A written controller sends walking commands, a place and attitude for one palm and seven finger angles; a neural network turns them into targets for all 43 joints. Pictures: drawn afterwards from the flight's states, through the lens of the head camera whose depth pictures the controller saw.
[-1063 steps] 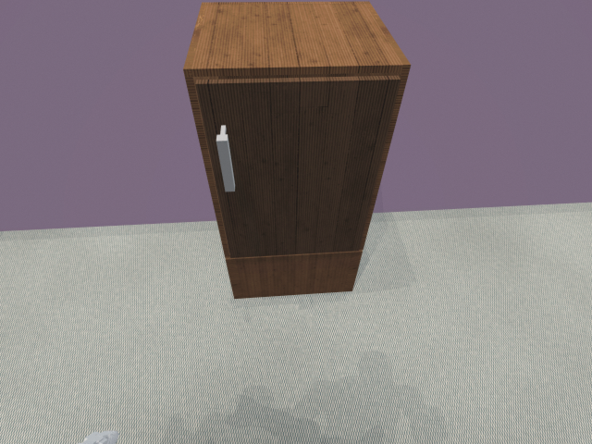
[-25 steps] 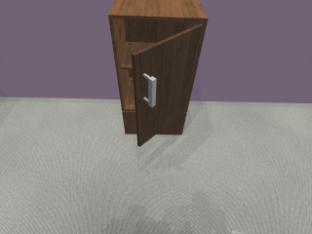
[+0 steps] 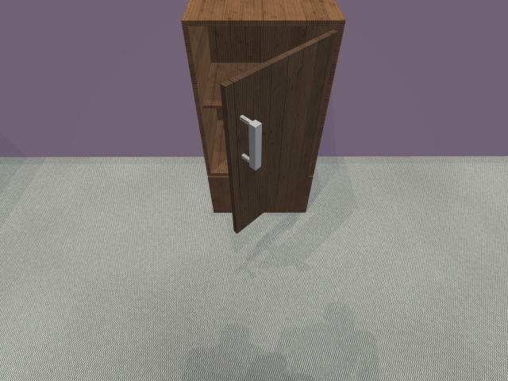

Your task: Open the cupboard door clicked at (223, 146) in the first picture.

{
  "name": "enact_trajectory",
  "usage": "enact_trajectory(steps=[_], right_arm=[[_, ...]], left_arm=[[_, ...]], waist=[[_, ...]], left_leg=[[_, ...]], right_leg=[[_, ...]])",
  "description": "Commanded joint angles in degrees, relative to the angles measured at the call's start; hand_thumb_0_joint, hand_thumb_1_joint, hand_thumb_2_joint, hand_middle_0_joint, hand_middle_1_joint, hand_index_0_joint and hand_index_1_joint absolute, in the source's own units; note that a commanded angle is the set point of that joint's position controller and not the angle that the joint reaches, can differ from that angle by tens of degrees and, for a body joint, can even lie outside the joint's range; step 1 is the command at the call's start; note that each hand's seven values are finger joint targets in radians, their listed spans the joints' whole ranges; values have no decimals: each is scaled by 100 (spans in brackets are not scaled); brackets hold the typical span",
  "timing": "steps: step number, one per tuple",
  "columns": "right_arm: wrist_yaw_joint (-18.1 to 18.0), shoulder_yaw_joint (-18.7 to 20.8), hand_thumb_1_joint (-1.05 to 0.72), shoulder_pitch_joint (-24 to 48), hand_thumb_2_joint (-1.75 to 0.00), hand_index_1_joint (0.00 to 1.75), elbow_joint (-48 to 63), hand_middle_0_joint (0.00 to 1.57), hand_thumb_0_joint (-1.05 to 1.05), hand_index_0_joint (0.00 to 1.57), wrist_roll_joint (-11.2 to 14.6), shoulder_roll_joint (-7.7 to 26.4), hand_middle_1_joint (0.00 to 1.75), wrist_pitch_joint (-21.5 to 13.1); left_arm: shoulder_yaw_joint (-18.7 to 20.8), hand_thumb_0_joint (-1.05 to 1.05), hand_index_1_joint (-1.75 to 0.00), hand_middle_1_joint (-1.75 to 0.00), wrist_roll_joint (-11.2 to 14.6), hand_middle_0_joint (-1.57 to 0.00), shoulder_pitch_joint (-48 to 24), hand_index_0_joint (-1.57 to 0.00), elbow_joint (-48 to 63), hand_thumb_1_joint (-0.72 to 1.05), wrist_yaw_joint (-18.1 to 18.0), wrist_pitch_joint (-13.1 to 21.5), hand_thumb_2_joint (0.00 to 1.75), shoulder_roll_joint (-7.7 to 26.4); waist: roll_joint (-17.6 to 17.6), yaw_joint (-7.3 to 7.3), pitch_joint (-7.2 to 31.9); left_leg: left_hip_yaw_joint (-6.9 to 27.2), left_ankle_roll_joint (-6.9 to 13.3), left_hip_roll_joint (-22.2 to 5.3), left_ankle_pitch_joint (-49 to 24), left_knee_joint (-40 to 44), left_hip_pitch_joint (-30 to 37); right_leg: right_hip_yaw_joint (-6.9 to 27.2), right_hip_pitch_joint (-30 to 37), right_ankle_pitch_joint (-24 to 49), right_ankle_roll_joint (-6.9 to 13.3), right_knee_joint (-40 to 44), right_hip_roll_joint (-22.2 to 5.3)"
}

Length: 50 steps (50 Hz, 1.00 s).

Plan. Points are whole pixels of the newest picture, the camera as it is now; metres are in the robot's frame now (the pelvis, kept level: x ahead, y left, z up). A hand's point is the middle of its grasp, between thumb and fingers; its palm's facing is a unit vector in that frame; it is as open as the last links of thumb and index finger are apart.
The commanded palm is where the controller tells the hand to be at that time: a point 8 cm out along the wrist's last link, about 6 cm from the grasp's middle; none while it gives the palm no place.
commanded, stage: let the arm hang, fingers relaxed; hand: left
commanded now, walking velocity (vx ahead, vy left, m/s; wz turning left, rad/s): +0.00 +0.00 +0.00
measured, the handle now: (249, 142) +0.68 +0.05 -0.05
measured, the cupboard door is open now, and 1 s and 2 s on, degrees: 44 44 44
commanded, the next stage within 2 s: look to check the result in 0.32 s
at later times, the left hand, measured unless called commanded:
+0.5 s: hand out of the picture +0.02 +0.17 -0.17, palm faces +0.01 -0.98 -0.22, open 7.4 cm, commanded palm none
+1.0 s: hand out of the picture +0.04 +0.17 -0.17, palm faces +0.01 -0.97 -0.23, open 7.4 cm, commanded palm none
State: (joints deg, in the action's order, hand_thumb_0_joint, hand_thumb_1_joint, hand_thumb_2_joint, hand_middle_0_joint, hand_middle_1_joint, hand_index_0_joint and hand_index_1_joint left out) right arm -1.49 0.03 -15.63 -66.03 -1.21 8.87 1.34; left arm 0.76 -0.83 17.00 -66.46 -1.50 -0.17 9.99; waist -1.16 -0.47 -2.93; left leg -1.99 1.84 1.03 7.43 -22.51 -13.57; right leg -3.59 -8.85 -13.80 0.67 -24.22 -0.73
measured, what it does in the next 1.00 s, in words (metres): stands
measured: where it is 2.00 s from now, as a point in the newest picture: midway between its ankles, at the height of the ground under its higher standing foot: outside the picture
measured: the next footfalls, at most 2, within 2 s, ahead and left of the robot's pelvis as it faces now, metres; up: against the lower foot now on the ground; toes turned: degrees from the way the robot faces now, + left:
left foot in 1.84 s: +0.11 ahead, +0.07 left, +0.00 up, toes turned -37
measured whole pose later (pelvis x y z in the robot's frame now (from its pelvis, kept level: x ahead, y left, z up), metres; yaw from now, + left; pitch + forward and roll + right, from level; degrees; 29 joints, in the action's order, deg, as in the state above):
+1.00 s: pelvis +0.02 -0.02 +0.00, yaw +0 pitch -2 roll +0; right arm -1.7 0.0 -10.5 -65.7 -1.2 11.1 0.3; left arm 0.8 -0.7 12.4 -65.6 -1.3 1.0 10.5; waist -0.7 -0.5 -3.1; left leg -1.4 0.1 -0.4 8.8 -21.1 -10.7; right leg -3.9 -5.1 -14.2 2.1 -20.8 0.9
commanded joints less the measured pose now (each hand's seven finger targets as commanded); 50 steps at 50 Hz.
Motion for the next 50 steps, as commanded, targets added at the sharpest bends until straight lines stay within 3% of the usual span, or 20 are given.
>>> enact_trajectory(steps=[1, 6, 25, 50], right_arm=[[-19, 137, -90, -245, -90, 30, 174, 20, 0, 20, -12, 571, 30, -115], [-14, 120, -90, -225, -90, 30, 173, 20, 0, 20, -21, 498, 30, -127], [-38, 137, -90, -59, -90, 30, 189, 20, 0, 20, 5, 656, 30, -169], [-50, 125, -90, 261, -90, 30, 195, 20, 0, 20, -4, 842, 30, -186]], left_arm=[[92, 0, -30, -30, 19, -20, 286, -20, 172, 90, -55, 53, 90, 641], [90, 0, -30, -30, 27, -20, 169, -20, 234, 90, -61, 69, 90, 597], [100, 0, -30, -30, 41, -20, 22, -20, 262, 90, -56, 130, 90, 667], [121, 0, -30, -30, 42, -20, -199, -20, 269, 90, -46, 146, 90, 826]], waist=[[66, 17, -238], [-75, 8, -299], [78, -18, -37], [54, -9, 84]], left_leg=[[719, 28, -620, 666, 615, 51], [659, -3, -604, 428, 555, 80], [585, -4, -662, -290, 371, 458], [527, -47, -736, -663, 347, 668]], right_leg=[[510, -475, -429, 224, 613, -491], [539, -475, -267, 217, 638, -507], [604, -279, 226, 212, 735, -539], [642, -53, 830, 203, 817, -582]])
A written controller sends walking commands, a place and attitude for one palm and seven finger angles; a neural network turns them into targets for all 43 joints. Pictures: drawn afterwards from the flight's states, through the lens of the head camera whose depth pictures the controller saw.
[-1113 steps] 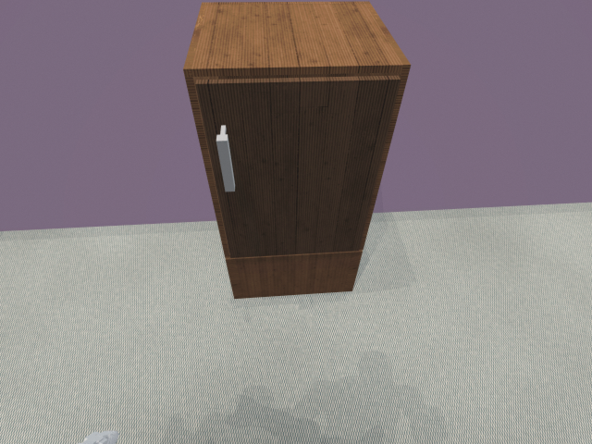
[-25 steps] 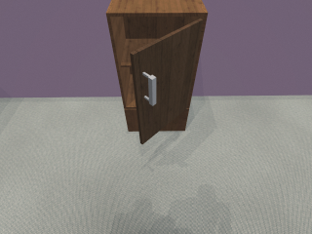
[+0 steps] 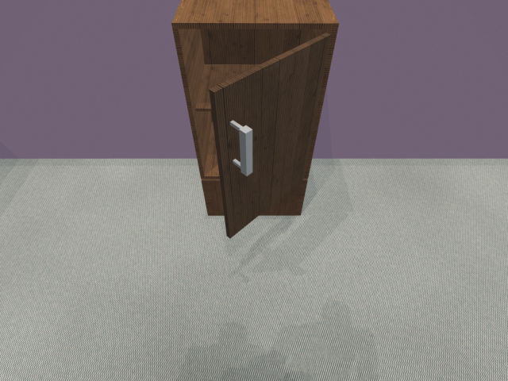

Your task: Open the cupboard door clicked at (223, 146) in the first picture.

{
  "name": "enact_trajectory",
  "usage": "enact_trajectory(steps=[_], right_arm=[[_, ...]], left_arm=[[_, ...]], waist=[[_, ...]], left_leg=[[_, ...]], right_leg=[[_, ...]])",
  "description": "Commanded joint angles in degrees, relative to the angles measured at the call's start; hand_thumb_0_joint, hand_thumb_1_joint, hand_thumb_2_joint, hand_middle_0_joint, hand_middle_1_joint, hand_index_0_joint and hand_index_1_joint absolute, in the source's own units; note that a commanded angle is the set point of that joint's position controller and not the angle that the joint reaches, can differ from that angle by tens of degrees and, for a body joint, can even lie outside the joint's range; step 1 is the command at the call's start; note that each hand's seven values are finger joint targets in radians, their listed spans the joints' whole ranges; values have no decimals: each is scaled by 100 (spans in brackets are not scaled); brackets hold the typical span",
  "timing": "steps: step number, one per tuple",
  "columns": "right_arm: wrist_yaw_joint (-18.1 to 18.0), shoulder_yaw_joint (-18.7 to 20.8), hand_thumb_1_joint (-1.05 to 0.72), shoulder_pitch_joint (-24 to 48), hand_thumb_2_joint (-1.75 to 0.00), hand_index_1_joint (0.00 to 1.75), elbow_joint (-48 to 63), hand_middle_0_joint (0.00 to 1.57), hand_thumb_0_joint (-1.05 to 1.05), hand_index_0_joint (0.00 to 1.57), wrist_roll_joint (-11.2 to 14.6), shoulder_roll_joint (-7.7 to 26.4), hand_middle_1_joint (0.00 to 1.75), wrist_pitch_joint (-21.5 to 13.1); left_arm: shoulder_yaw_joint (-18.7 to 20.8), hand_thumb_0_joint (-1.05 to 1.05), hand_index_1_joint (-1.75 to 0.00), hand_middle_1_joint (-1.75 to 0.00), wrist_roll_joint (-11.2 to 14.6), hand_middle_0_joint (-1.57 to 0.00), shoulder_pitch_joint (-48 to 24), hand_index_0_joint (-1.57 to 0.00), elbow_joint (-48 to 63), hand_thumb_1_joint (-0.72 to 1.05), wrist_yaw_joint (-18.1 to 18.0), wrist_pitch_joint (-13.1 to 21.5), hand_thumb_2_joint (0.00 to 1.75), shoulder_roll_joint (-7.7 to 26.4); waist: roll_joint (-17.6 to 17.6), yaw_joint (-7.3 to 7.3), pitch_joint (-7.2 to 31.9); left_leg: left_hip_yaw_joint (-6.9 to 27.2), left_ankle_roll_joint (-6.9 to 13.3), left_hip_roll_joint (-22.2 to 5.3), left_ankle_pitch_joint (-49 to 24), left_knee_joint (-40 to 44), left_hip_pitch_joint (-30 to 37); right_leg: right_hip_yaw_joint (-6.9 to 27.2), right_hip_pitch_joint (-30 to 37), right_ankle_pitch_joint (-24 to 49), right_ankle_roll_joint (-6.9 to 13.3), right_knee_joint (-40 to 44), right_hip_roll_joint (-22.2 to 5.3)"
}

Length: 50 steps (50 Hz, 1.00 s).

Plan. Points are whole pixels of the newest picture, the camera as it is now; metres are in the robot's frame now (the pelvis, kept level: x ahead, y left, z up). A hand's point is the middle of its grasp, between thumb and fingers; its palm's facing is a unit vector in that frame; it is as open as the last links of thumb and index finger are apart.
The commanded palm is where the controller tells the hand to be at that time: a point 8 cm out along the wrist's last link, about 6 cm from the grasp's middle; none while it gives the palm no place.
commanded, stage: walk to a spot facing it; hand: left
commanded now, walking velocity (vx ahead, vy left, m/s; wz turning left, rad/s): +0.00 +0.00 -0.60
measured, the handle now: (240, 148) +0.66 +0.07 -0.06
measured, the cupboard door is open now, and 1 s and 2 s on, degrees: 44 44 44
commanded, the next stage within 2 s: none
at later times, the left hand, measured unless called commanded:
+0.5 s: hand out of the picture +0.09 +0.18 -0.18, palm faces -0.16 -0.95 -0.29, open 7.4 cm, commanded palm none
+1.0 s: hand (183, 373) +0.17 +0.14 -0.17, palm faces -0.43 -0.87 -0.23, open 7.4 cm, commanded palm none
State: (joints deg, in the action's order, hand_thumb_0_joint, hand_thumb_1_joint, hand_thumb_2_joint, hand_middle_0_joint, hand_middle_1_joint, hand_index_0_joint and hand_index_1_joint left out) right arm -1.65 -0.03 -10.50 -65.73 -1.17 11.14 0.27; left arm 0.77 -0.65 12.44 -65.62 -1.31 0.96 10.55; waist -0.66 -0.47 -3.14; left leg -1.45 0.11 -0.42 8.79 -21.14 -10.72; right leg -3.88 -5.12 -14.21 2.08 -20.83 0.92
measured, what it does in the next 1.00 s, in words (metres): steps on the spot, turning right: left foot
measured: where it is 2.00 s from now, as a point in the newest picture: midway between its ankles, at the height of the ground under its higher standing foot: outside the picture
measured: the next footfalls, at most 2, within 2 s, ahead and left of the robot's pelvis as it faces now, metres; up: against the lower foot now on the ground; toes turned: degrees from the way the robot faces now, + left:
left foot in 0.84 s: +0.09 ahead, +0.09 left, +0.00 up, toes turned -37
right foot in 1.08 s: -0.04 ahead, -0.16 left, +0.00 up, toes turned -34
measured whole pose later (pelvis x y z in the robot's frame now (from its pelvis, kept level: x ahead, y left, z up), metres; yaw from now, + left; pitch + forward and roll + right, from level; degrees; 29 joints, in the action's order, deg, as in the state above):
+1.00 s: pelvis -0.02 +0.00 -0.01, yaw -29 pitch +0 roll -2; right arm -2.3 1.4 -10.0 -50.7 -2.4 12.2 1.3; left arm 5.5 -1.3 8.3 -50.2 2.3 -3.4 14.8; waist -0.3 1.5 -6.7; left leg -0.7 -3.5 -6.5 17.6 -31.5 -13.9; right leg -1.5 -25.9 -27.4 -1.7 -50.4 1.0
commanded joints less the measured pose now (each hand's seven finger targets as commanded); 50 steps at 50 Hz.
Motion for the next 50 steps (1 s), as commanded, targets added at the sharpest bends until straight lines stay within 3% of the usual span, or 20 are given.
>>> enact_trajectory(steps=[1, 11, 14, 16, 18, 21, 22, 23, 24, 25, 29, 34, 38, 39, 40, 41, 42, 45, 47, 50], right_arm=[[-42, 108, -90, -331, -90, 30, 145, 20, 0, 20, -11, 457, 30, -50], [-142, 425, -90, -354, -90, 30, 743, 20, 0, 20, -25, 690, 30, 90], [-155, 504, -90, -414, -90, 30, 885, 20, 0, 20, -44, 902, 30, 70], [-155, 555, -90, -488, -90, 30, 960, 20, 0, 20, -73, 1076, 30, 35], [-143, 565, -90, -393, -90, 30, 1065, 20, 0, 20, -107, 1125, 30, 3], [-123, 553, -90, 154, -90, 30, 1287, 20, 0, 20, -69, 1116, 30, 48], [-93, 532, -90, 153, -90, 30, 1458, 20, 0, 20, 10, 762, 30, 97], [-41, 508, -90, 391, -90, 30, 1602, 20, 0, 20, 27, 677, 30, 134], [-45, 529, -90, 411, -90, 30, 1572, 20, 0, 20, 24, 737, 30, 173], [-53, 535, -90, 425, -90, 30, 1541, 20, 0, 20, 22, 695, 30, 182], [-54, 451, -90, 352, -90, 30, 1572, 20, 0, 20, 41, 493, 30, 139], [-80, 439, -90, 458, -90, 30, 1753, 20, 0, 20, 96, 505, 30, 114], [-111, 444, -90, -10, -90, 30, 1705, 20, 0, 20, 118, 578, 30, 65], [-137, 458, -90, -303, -90, 30, 1622, 20, 0, 20, 111, 679, 30, 13], [-168, 526, -90, -405, -90, 30, 1614, 20, 0, 20, 37, 1121, 30, -44], [-187, 596, -90, -458, -90, 30, 1719, 20, 0, 20, -50, 1566, 30, -50], [-202, 590, -90, -347, -90, 30, 1877, 20, 0, 20, -48, 1617, 30, -33], [-163, 489, -90, -40, -90, 30, 1877, 20, 0, 20, -130, 1221, 30, -73], [-159, 498, -90, 59, -90, 30, 1953, 20, 0, 20, -148, 1256, 30, -40], [-104, 567, -90, -68, -90, 30, 1886, 20, 0, 20, -93, 1445, 30, 16]], left_arm=[[108, 0, -30, -30, 30, -20, 311, -20, 183, 90, -74, -12, 90, 638], [467, 0, -30, -30, -38, -20, 142, -20, 872, 90, 36, -281, 90, 891], [485, 0, -30, -30, -51, -20, 77, -20, 1066, 90, 90, -310, 90, 786], [494, 0, -30, -30, -54, -20, 20, -20, 1196, 90, 139, -350, 90, 660], [498, 0, -30, -30, -56, -20, -59, -20, 1309, 90, 185, -385, 90, 591], [556, 0, -30, -30, -76, -20, 687, -20, 1146, 90, 207, -333, 90, 675], [649, 0, -30, -30, -153, -20, 770, -20, 1168, 90, 131, -262, 90, 1228], [696, 0, -30, -30, -99, -20, 743, -20, 1211, 90, 85, -264, 90, 1571], [699, 0, -30, -30, -75, -20, 570, -20, 1291, 90, 33, -267, 90, 1463], [682, 0, -30, -30, -88, -20, 214, -20, 1376, 90, -2, -269, 90, 1328], [654, 0, -30, -30, -85, -20, 180, -20, 1450, 90, -46, -197, 90, 1195], [702, 0, -30, -30, -96, -20, 306, -20, 1466, 90, -7, -235, 90, 1341], [689, 0, -30, -30, -78, -20, -88, -20, 1630, 90, 33, -289, 90, 1294], [654, 0, -30, -30, -42, -20, -241, -20, 1698, 90, 50, -301, 90, 1211], [594, 0, -30, -30, 13, -20, -196, -20, 1824, 90, 99, -316, 90, 926], [540, 0, -30, -30, 23, -20, -257, -20, 2000, 90, 187, -291, 90, 796], [571, 0, -30, -30, -44, -20, -391, -20, 2148, 90, 237, -243, 90, 988], [567, 0, -30, -30, -39, -20, -482, -20, 2005, 90, 316, -314, 90, 830], [503, 0, -30, -30, -39, -20, -386, -20, 2014, 90, 367, -337, 90, 729], [506, 0, -30, -30, -27, -20, -150, -20, 1931, 90, 398, -302, 90, 781]], waist=[[55, -15, 117], [36, -36, 84], [-537, -37, 196], [-1153, -36, 239], [-1024, 23, 294], [-163, 486, 298], [1633, 463, 261], [1889, 582, 67], [1206, 440, 45], [1126, 251, -48], [563, 204, 580], [883, 266, 599], [845, -46, 553], [564, -206, 663], [-690, -215, 656], [-1810, -195, 577], [-1092, -151, 387], [-1320, 43, 354], [-1363, 67, 486], [-1022, 119, 523]], left_leg=[[396, 103, -612, -847, 113, 409], [-18, 112, -834, -31, -535, 55], [438, 396, -1384, 123, -130, 231], [952, 851, -2128, 6, 420, 157], [885, 1040, -2415, -302, 414, 8], [-226, 384, -1617, -223, -994, -812], [-844, -133, -670, 1315, -2264, -1630], [-532, -232, -181, 2655, -3544, -2101], [77, -180, -285, 2353, -4181, -2189], [253, -195, -344, 2052, -4457, -2353], [172, -302, -268, 1816, -3600, -1884], [200, -277, -75, 1777, -2658, -1563], [263, -206, -7, 1107, -1145, -488], [326, -147, -168, 634, -337, 390], [1467, 226, -1219, 636, 346, 1173], [2689, 913, -2634, 11, 772, 1091], [2658, 1293, -2941, -196, 592, 277], [1009, 943, -1910, -2510, -70, 217], [343, 645, -1666, -2473, -382, 122], [84, 356, -1532, -1610, -888, -293]], right_leg=[[702, -477, 1060, 48, 399, -758], [1328, -1140, 1254, 213, -438, -619], [1059, -1586, 681, 72, -1187, -213], [557, -1815, -1008, -44, -2476, 32], [510, -1731, -1738, -51, -2907, -203], [502, -517, 11, -31, -904, -242], [2259, -227, 765, 307, 277, -1273], [3282, -459, 1488, 862, 635, -2086], [3254, -607, 1114, 1121, 501, -1895], [3091, -641, 1256, 1137, 326, -1664], [2565, -22, 2784, 1055, -168, -1318], [2869, 81, 2932, 1004, -214, -1157], [2915, -754, 2215, 640, -383, -855], [2716, -1395, 1683, 368, -623, -615], [2096, -2510, 286, 19, -1314, 87], [963, -3071, -1891, -312, -2758, 425], [842, -2859, -1916, -433, -3632, 23], [566, -2681, -1606, -479, -4181, -125], [168, -2010, -1482, -428, -3164, -111], [-203, -948, -515, -328, -1730, 137]])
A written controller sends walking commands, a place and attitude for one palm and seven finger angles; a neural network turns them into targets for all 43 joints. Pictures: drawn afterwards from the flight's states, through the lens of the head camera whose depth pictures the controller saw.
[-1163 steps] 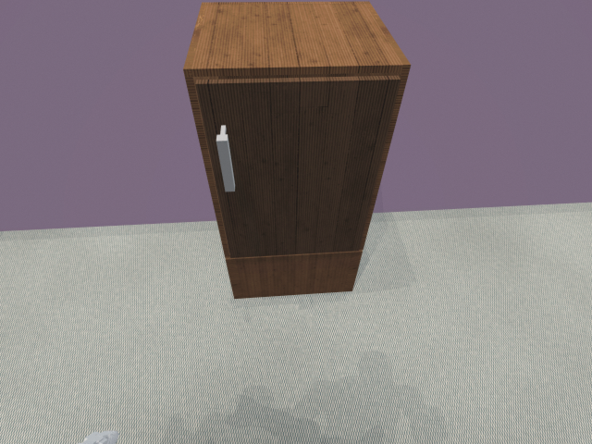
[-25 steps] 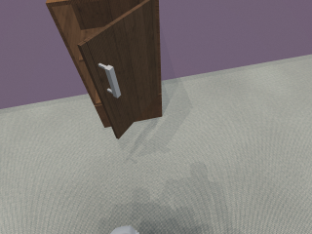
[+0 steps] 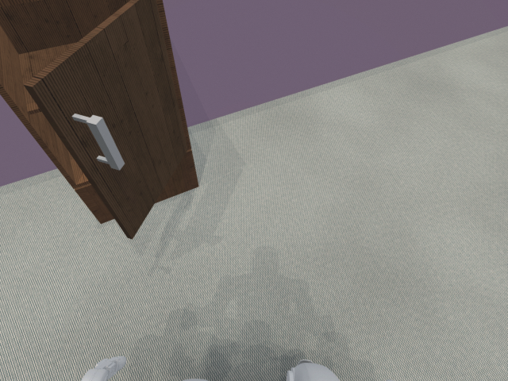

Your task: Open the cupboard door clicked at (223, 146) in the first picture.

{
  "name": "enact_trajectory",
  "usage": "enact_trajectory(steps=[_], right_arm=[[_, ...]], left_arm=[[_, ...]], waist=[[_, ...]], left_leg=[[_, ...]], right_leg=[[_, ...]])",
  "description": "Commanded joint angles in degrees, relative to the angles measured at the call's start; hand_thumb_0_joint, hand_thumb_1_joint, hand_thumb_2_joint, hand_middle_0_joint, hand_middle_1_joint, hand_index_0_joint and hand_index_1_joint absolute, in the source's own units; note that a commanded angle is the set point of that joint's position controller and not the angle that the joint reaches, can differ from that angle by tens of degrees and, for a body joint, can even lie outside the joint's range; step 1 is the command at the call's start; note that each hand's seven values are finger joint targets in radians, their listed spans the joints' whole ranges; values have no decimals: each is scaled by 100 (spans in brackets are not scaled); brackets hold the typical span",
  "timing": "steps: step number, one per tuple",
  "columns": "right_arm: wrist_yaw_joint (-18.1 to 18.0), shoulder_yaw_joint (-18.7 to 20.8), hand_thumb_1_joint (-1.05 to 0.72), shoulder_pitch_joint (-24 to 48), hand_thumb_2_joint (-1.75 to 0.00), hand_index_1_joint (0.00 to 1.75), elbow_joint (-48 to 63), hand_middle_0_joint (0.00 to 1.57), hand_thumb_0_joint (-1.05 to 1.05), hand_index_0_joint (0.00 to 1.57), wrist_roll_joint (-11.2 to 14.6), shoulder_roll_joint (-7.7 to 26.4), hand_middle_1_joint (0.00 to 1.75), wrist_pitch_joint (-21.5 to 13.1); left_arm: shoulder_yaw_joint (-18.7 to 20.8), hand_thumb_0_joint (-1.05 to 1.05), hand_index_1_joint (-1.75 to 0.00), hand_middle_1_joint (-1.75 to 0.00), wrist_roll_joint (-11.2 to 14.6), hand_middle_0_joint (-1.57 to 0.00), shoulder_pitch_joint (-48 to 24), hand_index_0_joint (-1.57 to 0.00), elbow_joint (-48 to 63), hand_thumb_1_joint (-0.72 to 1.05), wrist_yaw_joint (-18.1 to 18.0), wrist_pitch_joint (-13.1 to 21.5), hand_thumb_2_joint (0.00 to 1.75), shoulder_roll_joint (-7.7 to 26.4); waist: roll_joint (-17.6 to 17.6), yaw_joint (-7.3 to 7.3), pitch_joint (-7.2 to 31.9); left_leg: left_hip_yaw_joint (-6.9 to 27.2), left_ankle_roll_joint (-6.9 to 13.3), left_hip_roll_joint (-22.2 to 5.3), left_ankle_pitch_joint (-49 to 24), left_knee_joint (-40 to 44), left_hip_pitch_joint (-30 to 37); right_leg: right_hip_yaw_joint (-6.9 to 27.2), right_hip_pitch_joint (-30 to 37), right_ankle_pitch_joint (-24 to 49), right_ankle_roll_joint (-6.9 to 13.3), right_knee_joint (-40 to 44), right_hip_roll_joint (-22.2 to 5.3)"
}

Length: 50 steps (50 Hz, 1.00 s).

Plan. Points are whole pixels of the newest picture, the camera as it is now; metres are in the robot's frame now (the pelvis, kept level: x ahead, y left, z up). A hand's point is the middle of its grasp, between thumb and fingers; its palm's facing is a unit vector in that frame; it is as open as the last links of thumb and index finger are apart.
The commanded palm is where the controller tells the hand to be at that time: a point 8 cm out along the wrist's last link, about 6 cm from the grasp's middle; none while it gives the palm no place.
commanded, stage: walk to a spot facing it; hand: left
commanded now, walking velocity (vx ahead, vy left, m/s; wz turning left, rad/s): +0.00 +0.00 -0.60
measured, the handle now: (99, 142) +0.56 +0.40 -0.05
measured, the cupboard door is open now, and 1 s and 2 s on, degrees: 44 44 44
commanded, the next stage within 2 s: turn to face it in 1.96 s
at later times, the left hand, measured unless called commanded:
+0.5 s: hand (196, 341) +0.19 +0.12 -0.15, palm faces -0.35 -0.92 -0.18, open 7.4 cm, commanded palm none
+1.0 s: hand (269, 269) +0.34 +0.00 -0.16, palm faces -0.59 -0.79 -0.15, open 7.4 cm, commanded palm none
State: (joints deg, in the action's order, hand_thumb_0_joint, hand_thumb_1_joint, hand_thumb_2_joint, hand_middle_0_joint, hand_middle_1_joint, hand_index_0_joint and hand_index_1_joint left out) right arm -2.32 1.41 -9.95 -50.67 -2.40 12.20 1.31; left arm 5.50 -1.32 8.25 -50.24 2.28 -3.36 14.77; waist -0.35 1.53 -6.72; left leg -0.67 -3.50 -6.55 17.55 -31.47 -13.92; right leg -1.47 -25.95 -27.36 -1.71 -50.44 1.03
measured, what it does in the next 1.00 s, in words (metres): walks ahead, turning right: right foot, then right foot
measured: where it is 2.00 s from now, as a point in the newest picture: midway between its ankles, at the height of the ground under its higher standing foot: (371, 303)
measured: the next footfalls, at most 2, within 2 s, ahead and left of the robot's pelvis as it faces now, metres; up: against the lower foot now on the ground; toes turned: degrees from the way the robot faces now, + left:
right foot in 0.08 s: +0.07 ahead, -0.14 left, +0.00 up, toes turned -4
right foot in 0.54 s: +0.04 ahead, -0.18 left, +0.00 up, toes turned -25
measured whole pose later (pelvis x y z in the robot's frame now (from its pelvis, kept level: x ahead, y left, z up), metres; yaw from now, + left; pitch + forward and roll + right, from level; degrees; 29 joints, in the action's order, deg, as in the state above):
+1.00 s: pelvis +0.15 -0.10 +0.01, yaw -36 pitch +2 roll -1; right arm -0.7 0.7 -20.3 -55.6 -2.6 9.5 -4.1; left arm 4.7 -2.1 8.3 -54.1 3.8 -0.7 12.9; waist 1.4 -1.1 -3.0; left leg -10.3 -2.1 -7.5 16.3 -25.1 -10.1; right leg -3.8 -31.2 -17.7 0.5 -54.8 -4.1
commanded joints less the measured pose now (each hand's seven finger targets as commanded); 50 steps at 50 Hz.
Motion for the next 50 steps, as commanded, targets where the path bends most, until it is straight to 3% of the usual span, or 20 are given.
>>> enact_trajectory(steps=[1, 3, 4, 11, 12, 13, 14, 15, 19, 24, 25, 26, 27, 29, 32, 38, 40, 41, 46, 50], right_arm=[[-15, 431, -90, -77, -90, 30, 423, 20, 0, 20, 66, 1322, 30, -67], [55, 312, -90, 133, -90, 30, 748, 20, 0, 20, 182, 649, 30, -41], [53, 286, -90, 162, -90, 30, 786, 20, 0, 20, 192, 822, 30, -10], [38, 232, -90, -848, -90, 30, 133, 20, 0, 20, 200, 543, 30, -84], [11, 272, -90, -1048, -90, 30, 89, 20, 0, 20, 173, 794, 30, -133], [-12, 376, -90, -1129, -90, 30, 153, 20, 0, 20, 40, 1436, 30, -193], [-79, 407, -90, -1088, -90, 30, 261, 20, 0, 20, 15, 1699, 30, -198], [-15, 382, -90, -948, -90, 30, 321, 20, 0, 20, -21, 1616, 30, -247], [25, 293, -90, -811, -90, 30, 201, 20, 0, 20, -36, 1212, 30, -308], [99, 353, -90, -1108, -90, 30, 20, 20, 0, 20, 14, 1326, 30, -300], [128, 343, -90, -929, -90, 30, 84, 20, 0, 20, 50, 1226, 30, -294], [184, 247, -90, -614, -90, 30, 326, 20, 0, 20, 153, 806, 30, -293], [199, 203, -90, 242, -90, 30, 718, 20, 0, 20, 137, 708, 30, -289], [220, 297, -90, 258, -90, 30, 649, 20, 0, 20, 146, 849, 30, -315], [301, 316, -90, -82, -90, 30, 391, 20, 0, 20, 95, 634, 30, -265], [219, 327, -90, -1379, -90, 30, -102, 20, 0, 20, 91, 638, 30, -421], [72, 509, -90, -2546, -90, 30, -310, 20, 0, 20, -80, 1604, 30, -523], [60, 491, -90, -2370, -90, 30, -266, 20, 0, 20, -45, 1582, 30, -529], [83, 230, -90, -1476, -90, 30, -269, 20, 0, 20, -2, 776, 30, -659], [132, 248, -90, -1655, -90, 30, -481, 20, 0, 20, 1, 800, 30, -591]], left_arm=[[73, 0, -30, -30, 45, -20, 533, -20, 312, 90, 23, 141, 90, 483], [258, 0, -30, -30, -32, -20, 962, -20, 228, 90, -139, 215, 90, 1565], [260, 0, -30, -30, -1, -20, 1042, -20, 271, 90, -169, 185, 90, 1725], [129, 0, -30, -30, -6, -20, -200, -20, 439, 90, -249, 102, 90, 1096], [70, 0, -30, -30, 44, -20, -206, -20, 479, 90, -226, 68, 90, 859], [-18, 0, -30, -30, 105, -20, -140, -20, 628, 90, -151, 32, 90, 469], [13, 0, -30, -30, 73, -20, -377, -20, 771, 90, -91, 54, 90, 620], [64, 0, -30, -30, -7, -20, -434, -20, 732, 90, -20, 93, 90, 650], [-34, 0, -30, -30, -9, -20, -617, -20, 604, 90, 167, 148, 90, 297], [-68, 0, -30, -30, 7, -20, -237, -20, 392, 90, 174, 288, 90, 235], [30, 0, -30, -30, -1, -20, 355, -20, 181, 90, 126, 312, 90, 490], [194, 0, -30, -30, -45, -20, 1058, -20, -17, 90, 33, 376, 90, 1141], [308, 0, -30, -30, 44, -20, 1638, -20, -165, 90, -74, 368, 90, 1567], [227, 0, -30, -30, 10, -20, 980, -20, -1, 90, -179, 392, 90, 1315], [137, 0, -30, -30, -44, -20, 270, -20, 146, 90, -198, 472, 90, 970], [87, 0, -30, -30, -16, -20, -76, -20, 154, 90, -74, 467, 90, 717], [-60, 0, -30, -30, 52, -20, -262, -20, 509, 90, -8, 470, 90, 91], [3, 0, -30, -30, -8, -20, -619, -20, 603, 90, 46, 532, 90, 291], [-113, 0, -30, -30, -54, -20, -436, -20, 259, 90, 189, 448, 90, -111], [-186, 0, -30, -30, -21, -20, -683, -20, 217, 90, 175, 425, 90, -181]], waist=[[-743, 60, 839], [1919, 299, 872], [1489, 437, 905], [640, -458, 1020], [-56, -528, 1035], [-1874, -525, 886], [-1533, -542, 723], [-781, -449, 673], [-1110, -354, 414], [-887, -287, 817], [-377, 23, 912], [1257, 415, 1034], [1724, 843, 774], [1202, 370, 501], [1066, -108, 470], [128, -749, 574], [-2170, -1173, 843], [-1054, -1067, 570], [-1026, -409, 427], [-1059, -503, 530]], left_leg=[[-124, 543, -772, -1809, -243, -418], [-731, -47, 394, 1959, -2523, -1988], [-19, 77, 230, 2067, -3133, -1839], [-266, 74, 490, 101, -149, 216], [365, 247, 50, 174, 910, 797], [2220, 800, -1518, 784, 1938, 1002], [2803, 1336, -2292, 1202, 2237, 314], [2715, 1462, -2167, 1363, 2193, 50], [511, 943, -1251, -45, 1663, 508], [-471, 606, -1113, -487, 562, 228], [-787, 385, -828, 7, -181, -628], [-1425, 36, -142, 1053, -1825, -2305], [-795, -15, 134, 2237, -2953, -3182], [56, 33, -195, 1455, -3408, -3134], [-71, 8, -122, 660, -2420, -1789], [-612, 33, 306, -53, 205, 1294], [3140, 1098, -2338, 2536, 2184, 2130], [3571, 1529, -2636, 2479, 2366, 1613], [173, 859, -1271, -1121, 1827, 1033], [-659, 774, -1137, -1598, 1690, 770]], right_leg=[[-407, 1742, 1417, 117, 1863, 105], [2938, 2312, 3360, 1192, 3253, -2172], [3061, 1837, 2485, 1639, 3263, -2350], [2033, 500, 2303, 915, 2391, -1015], [1672, -135, 1474, 565, 1880, -542], [704, -1058, -161, 153, 404, 279], [527, -1013, -562, 29, -686, -9], [546, -925, -289, 51, -1247, -155], [-71, -813, 213, -1, -332, -413], [-789, 1208, 666, 211, 1934, 59], [-521, 2355, 823, 378, 2391, -24], [1661, 3660, 26, 969, 3213, -1436], [3311, 3420, 464, 1597, 3770, -2469], [3086, 2468, -760, 1708, 3764, -2131], [1908, 1199, 38, 1340, 3723, -1556], [1275, -468, -458, 866, 2654, -656], [53, -2114, -871, 295, -776, 300], [529, -2249, -432, 371, -1560, -282], [-11, -1521, 1027, 159, -1024, -692], [-602, -301, 1199, 227, 695, -404]])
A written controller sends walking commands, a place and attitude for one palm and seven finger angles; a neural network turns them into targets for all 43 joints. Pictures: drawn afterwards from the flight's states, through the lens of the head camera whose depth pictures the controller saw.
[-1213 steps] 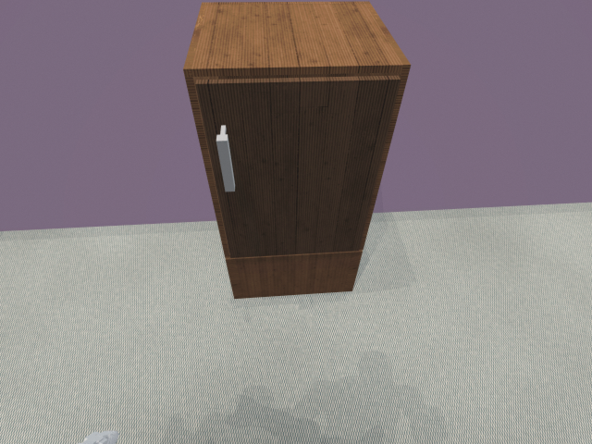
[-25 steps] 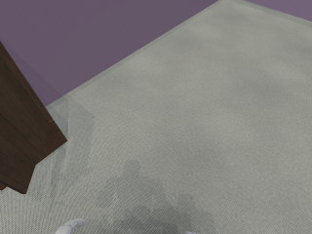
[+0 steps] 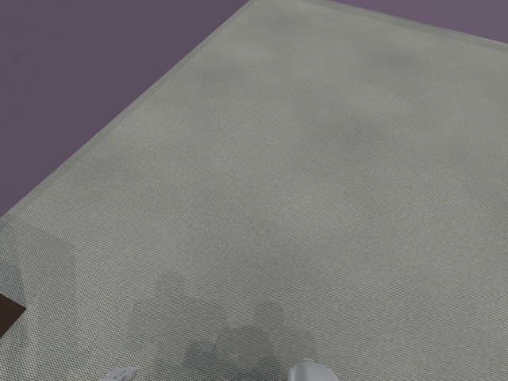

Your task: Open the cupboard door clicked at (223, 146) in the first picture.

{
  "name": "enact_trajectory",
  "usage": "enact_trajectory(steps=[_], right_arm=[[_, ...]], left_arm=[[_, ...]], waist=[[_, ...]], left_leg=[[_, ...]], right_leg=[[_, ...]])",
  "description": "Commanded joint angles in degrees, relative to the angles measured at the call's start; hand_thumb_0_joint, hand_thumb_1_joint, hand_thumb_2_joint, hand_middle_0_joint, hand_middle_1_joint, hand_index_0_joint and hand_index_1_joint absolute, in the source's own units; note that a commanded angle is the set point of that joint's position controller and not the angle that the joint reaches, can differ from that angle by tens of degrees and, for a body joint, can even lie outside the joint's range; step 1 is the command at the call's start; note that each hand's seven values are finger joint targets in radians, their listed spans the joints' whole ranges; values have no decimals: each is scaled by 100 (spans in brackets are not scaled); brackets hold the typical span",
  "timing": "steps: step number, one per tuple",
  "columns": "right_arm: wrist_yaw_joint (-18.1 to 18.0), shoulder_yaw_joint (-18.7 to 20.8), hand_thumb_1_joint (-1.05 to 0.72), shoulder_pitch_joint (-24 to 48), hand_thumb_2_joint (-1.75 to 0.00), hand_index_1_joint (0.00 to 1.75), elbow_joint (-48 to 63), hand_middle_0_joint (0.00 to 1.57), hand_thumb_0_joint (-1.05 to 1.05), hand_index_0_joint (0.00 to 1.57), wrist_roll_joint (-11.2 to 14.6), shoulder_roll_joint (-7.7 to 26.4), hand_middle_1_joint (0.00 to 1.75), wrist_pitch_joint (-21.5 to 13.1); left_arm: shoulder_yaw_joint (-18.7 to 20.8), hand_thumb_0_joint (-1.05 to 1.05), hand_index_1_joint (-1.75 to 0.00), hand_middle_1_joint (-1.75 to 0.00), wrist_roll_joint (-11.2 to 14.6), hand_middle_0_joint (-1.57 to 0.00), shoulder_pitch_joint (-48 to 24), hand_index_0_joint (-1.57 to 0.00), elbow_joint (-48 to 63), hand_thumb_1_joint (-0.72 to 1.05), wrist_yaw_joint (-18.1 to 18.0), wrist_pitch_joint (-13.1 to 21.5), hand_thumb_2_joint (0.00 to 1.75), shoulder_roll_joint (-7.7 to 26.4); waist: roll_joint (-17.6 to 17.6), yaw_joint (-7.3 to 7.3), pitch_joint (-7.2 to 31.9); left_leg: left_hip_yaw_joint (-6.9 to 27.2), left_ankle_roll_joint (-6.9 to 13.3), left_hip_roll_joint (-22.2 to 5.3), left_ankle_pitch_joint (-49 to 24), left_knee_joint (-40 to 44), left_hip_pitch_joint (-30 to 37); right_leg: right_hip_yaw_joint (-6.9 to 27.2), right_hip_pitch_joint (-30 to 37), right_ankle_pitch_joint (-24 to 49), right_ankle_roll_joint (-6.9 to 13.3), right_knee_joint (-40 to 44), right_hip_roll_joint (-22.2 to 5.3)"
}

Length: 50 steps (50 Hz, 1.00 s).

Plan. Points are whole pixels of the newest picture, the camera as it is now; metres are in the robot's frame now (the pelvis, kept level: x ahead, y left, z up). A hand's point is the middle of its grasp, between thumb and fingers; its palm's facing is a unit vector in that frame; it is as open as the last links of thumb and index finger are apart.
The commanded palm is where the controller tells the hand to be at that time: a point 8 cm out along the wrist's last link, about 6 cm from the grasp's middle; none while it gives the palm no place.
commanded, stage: walk to a spot facing it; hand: left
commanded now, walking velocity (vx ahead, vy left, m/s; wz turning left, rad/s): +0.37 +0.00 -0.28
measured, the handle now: out of the picture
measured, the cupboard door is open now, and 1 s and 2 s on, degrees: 44 44 44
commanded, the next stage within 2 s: turn to face it in 0.96 s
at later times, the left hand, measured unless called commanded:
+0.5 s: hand (176, 308) +0.27 +0.16 -0.20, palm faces -0.09 -0.98 -0.19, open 7.3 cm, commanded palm none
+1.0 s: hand (226, 218) +0.49 +0.08 -0.18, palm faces -0.05 -0.98 -0.18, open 7.2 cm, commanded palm none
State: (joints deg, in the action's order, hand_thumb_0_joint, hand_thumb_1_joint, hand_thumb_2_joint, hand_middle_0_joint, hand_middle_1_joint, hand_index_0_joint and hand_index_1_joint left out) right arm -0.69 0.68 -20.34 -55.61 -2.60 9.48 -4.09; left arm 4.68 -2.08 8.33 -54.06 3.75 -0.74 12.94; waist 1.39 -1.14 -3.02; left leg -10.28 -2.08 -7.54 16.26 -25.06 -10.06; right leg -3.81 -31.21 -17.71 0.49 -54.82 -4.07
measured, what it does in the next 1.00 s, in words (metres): walks ahead: right foot, then left foot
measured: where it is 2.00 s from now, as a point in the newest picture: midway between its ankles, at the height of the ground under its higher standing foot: (294, 253)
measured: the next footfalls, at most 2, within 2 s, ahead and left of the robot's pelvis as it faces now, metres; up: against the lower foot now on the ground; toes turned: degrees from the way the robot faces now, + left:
right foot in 0.14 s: +0.17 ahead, -0.15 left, +0.00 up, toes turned -9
left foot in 0.42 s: +0.31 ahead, +0.10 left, +0.00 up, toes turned +4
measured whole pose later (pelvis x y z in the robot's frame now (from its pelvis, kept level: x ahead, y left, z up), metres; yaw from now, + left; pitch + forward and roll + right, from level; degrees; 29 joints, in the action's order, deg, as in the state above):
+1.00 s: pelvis +0.47 -0.10 -0.01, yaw -6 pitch +1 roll +0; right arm 1.3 3.0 -10.8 -57.8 -1.6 10.2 -2.6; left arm 4.2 -1.4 16.7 -62.0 0.6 3.5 11.0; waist 1.9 -0.1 -2.4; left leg -8.1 -1.2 -5.9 12.9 -33.0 -22.6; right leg -8.4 -6.8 -20.3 0.4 -26.6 -2.5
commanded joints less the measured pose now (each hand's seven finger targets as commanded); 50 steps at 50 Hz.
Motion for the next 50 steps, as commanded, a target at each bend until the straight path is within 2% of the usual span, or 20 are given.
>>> enact_trajectory(steps=[1, 3, 5, 6, 7, 12, 19, 20, 21, 22, 24, 28, 33, 34, 36, 39, 42, 48, 49, 50], right_arm=[[-25, 327, -90, -639, -90, 30, -24, 20, 0, 20, 16, 1069, 30, -21], [-18, 326, -90, -564, -90, 30, -69, 20, 0, 20, 14, 1075, 30, 38], [15, 288, -90, -372, -90, 30, -80, 20, 0, 20, 99, 962, 30, 58], [64, 212, -90, -171, -90, 30, 106, 20, 0, 20, 209, 585, 30, 31], [57, 222, -90, 299, -90, 30, 381, 20, 0, 20, 229, 590, 30, 42], [90, 317, -90, 107, -90, 30, -83, 20, 0, 20, 93, 372, 30, 223], [155, 337, -90, -405, -90, 30, -233, 20, 0, 20, 56, 413, 30, 79], [104, 420, -90, -882, -90, 30, -369, 20, 0, 20, 32, 802, 30, 36], [49, 561, -90, -1529, -90, 30, -475, 20, 0, 20, -72, 1429, 30, 5], [-2, 554, -90, -1720, -90, 30, -436, 20, 0, 20, -44, 1472, 30, 45], [-24, 463, -90, -1156, -90, 30, -316, 20, 0, 20, -28, 1156, 30, -4], [-48, 366, -90, -479, -90, 30, -310, 20, 0, 20, 5, 874, 30, -115], [33, 387, -90, -174, -90, 30, -376, 20, 0, 20, 55, 985, 30, 51], [52, 365, -90, -36, -90, 30, -341, 20, 0, 20, 99, 900, 30, 66], [124, 252, -90, 492, -90, 30, 97, 20, 0, 20, 211, 436, 30, 76], [96, 341, -90, 985, -90, 30, 70, 20, 0, 20, 139, 550, 30, 62], [165, 311, -90, 624, -90, 30, -147, 20, 0, 20, 126, 159, 30, 187], [221, 288, -90, 322, -90, 30, -187, 20, 0, 20, 99, 270, 30, 80], [190, 330, -90, -55, -90, 30, -329, 20, 0, 20, 82, 480, 30, 46], [129, 440, -90, -618, -90, 30, -462, 20, 0, 20, 39, 928, 30, 17]], left_arm=[[-97, 0, -30, -30, 52, -20, -725, -20, 575, 90, 21, 162, 90, 21], [-54, 0, -30, -30, 41, -20, -518, -20, 484, 90, -7, 176, 90, 113], [89, 0, -30, -30, 26, -20, 745, -20, 42, 90, -86, 249, 90, 530], [295, 0, -30, -30, -5, -20, 1809, -20, -250, 90, -193, 310, 90, 1238], [346, 0, -30, -30, 144, -20, 2132, -20, -360, 90, -272, 291, 90, 1538], [85, 0, -30, -30, 57, -20, 334, -20, -4, 90, -414, 349, 90, 615], [114, 0, -30, -30, 112, -20, 347, -20, -160, 90, -286, 379, 90, 576], [66, 0, -30, -30, 111, -20, 370, -20, -91, 90, -267, 367, 90, 367], [-21, 0, -30, -30, 147, -20, 424, -20, 46, 90, -236, 371, 90, -6], [-60, 0, -30, -30, 103, -20, -59, -20, 280, 90, -226, 425, 90, 145], [-8, 0, -30, -30, 65, -20, -449, -20, 265, 90, -207, 448, 90, 175], [-77, 0, -30, -30, 68, -20, -210, -20, 111, 90, -83, 322, 90, -29], [-14, 0, -30, -30, 54, -20, 504, -20, -214, 90, -90, 322, 90, 83], [70, 0, -30, -30, 43, -20, 1078, -20, -389, 90, -125, 347, 90, 346], [329, 0, -30, -30, 93, -20, 2351, -20, -681, 90, -262, 391, 90, 1414], [116, 0, -30, -30, 82, -20, 1379, -20, -484, 90, -437, 398, 90, 617], [77, 0, -30, -30, 16, -20, 951, -20, -397, 90, -437, 501, 90, 353], [79, 0, -30, -30, 117, -20, 882, -20, -553, 90, -357, 513, 90, 595], [59, 0, -30, -30, 135, -20, 847, -20, -524, 90, -344, 486, 90, 519], [12, 0, -30, -30, 138, -20, 909, -20, -416, 90, -320, 465, 90, 303]], waist=[[-1118, -224, 107], [-1068, -44, 142], [-331, 616, 577], [1292, 1082, 1149], [1465, 1154, 1075], [875, 32, 137], [-209, -325, 123], [-952, -543, 296], [-2263, -755, 493], [-1690, -837, 348], [-1175, -579, -90], [-1071, -145, 126], [-569, 228, 265], [-206, 538, 394], [2056, 1138, 701], [1169, 574, 11], [572, 147, 33], [206, -92, 140], [-124, -264, 310], [-908, -492, 626]], left_leg=[[269, 631, -1067, -1282, 1035, 282], [189, 557, -1076, -1271, 672, 114], [-251, 265, -671, -1740, -1065, -917], [-675, 12, 7, -215, -3016, -2452], [90, 5, 310, 1982, -4358, -3196], [779, -39, -349, 756, -3337, -1916], [127, -44, 280, -472, -486, 263], [1035, 213, -250, 256, -6, 880], [3033, 843, -1613, 1157, 895, 1523], [3943, 1338, -2169, 1322, 1276, 1533], [3317, 1252, -1997, 733, 1366, 737], [931, 774, -1170, -1398, 1134, 512], [344, 515, -736, -160, 447, -392], [57, 355, -436, -69, -379, -888], [-26, 91, 471, 2144, -3609, -3010], [1017, 100, -291, 950, -4261, -3243], [773, 26, -272, 670, -2813, -1976], [11, 71, 344, -728, -345, -459], [115, 167, 320, -770, -159, 300], [1265, 566, -457, -667, 63, 1276]], right_leg=[[-439, 478, 301, 29, 1367, 166], [-566, 1236, 408, 97, 1901, 298], [-261, 3457, 370, 393, 2364, 284], [1873, 4861, -324, 971, 3002, -1226], [3475, 4682, 205, 1480, 3979, -2191], [1311, 1751, 198, 1062, 4189, -1275], [665, 985, -729, 684, 3380, -500], [424, 482, -653, 485, 2217, -124], [-274, -547, -1163, 170, 258, 525], [203, -1131, -1425, 199, -833, 398], [534, -1465, -640, 146, -1831, -87], [144, -368, -144, -35, 225, -294], [-647, 1972, 685, 30, 2185, 303], [-343, 2870, 430, 147, 2432, 183], [3343, 4186, -1333, 1202, 4356, -2117], [2283, 3017, -153, 1207, 4249, -1892], [1035, 1973, 588, 946, 4295, -1515], [222, 2056, 955, 597, 3552, -920], [-16, 1736, 1206, 442, 2843, -688], [-322, 851, 903, 172, 1580, -280]])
